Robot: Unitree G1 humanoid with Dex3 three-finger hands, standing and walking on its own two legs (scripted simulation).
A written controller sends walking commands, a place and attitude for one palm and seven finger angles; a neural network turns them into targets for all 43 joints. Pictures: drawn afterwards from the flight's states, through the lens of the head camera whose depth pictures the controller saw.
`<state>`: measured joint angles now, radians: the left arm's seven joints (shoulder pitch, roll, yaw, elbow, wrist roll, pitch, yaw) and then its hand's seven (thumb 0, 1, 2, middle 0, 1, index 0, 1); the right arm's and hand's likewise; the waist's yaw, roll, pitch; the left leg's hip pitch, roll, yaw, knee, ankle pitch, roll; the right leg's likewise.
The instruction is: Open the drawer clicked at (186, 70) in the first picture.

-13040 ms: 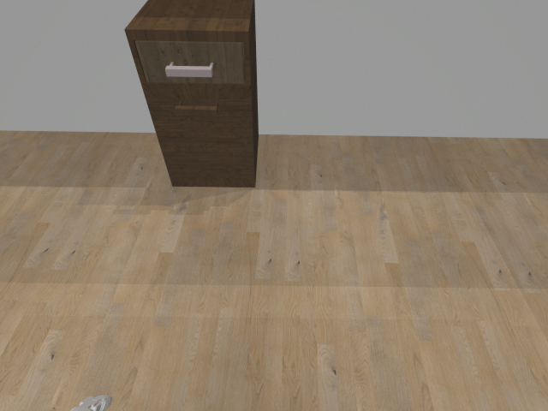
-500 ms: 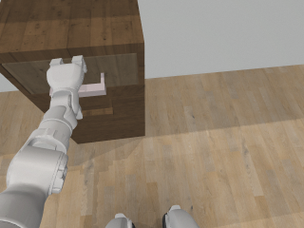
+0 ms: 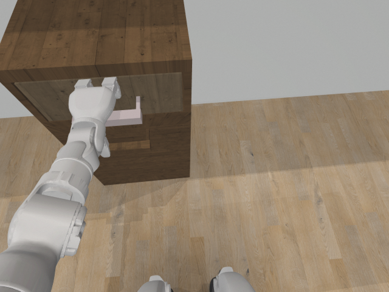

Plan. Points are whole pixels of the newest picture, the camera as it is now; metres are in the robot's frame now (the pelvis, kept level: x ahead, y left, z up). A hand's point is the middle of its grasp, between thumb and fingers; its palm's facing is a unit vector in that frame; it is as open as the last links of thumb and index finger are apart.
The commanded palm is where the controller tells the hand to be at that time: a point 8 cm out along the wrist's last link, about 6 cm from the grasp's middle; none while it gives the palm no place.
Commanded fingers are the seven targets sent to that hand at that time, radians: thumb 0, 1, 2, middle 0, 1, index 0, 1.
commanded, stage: move the hooked fingers above the handle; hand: left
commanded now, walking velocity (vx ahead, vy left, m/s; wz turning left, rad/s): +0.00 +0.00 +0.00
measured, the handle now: (108, 110) +0.56 +0.18 -0.06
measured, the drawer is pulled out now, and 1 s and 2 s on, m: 0.00 0.00 0.00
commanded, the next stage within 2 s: none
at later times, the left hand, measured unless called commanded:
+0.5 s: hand (99, 117) +0.50 +0.18 +0.00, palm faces -0.03 -0.06 -1.00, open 13.8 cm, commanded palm +0.49 +0.18 +0.06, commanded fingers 0.00 -0.50 0.30 -0.30 -1.20 -0.30 -1.20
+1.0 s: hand (95, 113) +0.50 +0.19 +0.01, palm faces +0.02 -0.02 -1.00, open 13.8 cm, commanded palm +0.48 +0.18 +0.06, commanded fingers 0.00 -0.50 0.30 -0.30 -1.20 -0.30 -1.20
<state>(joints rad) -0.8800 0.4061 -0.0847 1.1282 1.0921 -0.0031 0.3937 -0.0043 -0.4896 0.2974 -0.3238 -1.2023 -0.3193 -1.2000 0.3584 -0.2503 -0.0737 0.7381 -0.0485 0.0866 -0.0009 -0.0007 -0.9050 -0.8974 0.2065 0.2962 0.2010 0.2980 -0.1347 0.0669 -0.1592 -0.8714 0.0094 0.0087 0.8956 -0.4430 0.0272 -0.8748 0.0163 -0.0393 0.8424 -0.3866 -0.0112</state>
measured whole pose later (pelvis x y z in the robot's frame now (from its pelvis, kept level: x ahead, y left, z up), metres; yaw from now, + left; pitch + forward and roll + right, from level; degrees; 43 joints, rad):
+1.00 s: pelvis -0.01 +0.01 -0.01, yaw -1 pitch +25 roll -2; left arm -0.91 0.44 -0.02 1.15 1.14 -0.01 0.47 0.00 -0.49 0.30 -0.32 -1.20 -0.32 -1.20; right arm 0.34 -0.25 -0.05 0.73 -0.06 0.08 0.00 0.00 -0.90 -0.90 0.21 0.30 0.20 0.30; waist -0.15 0.06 -0.17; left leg -0.92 0.01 0.02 0.95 -0.46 0.04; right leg -0.93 0.02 -0.03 0.89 -0.39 0.00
